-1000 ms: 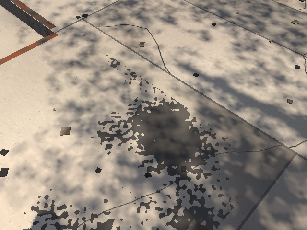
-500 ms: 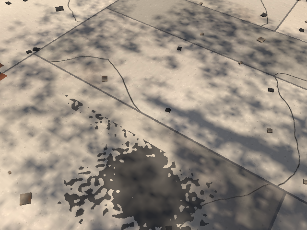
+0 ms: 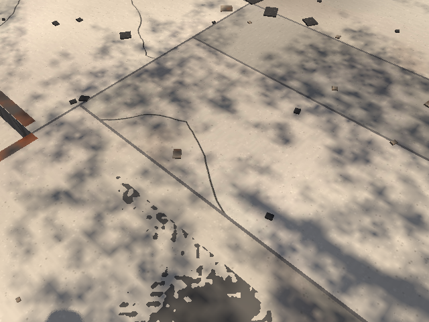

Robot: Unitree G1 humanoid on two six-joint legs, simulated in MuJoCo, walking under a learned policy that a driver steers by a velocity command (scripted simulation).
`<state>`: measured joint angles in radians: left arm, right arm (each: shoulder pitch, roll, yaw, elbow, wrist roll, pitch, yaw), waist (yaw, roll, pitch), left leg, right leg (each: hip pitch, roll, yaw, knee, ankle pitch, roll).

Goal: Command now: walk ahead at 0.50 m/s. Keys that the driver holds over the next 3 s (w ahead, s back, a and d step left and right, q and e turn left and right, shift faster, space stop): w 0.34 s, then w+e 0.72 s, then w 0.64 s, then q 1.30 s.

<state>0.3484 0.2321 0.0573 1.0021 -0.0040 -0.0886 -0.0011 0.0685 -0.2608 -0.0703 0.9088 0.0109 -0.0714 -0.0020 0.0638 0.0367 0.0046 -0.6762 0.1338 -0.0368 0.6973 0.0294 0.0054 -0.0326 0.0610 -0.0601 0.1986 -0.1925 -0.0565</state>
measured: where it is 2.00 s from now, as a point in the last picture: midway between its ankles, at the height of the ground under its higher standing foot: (293, 175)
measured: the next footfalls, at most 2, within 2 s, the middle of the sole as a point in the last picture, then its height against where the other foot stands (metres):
left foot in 0.18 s outside the picture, level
right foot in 0.74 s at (268, 296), level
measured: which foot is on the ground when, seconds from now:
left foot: up 0.00-0.16, down 0.18-0.76, up 0.78-1.00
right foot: down 0.00-0.20, up 0.22-0.72, down 0.74-1.00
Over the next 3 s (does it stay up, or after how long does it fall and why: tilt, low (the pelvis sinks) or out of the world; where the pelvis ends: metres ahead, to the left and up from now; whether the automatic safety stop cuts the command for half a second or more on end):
stays up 1.13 -0.23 0.00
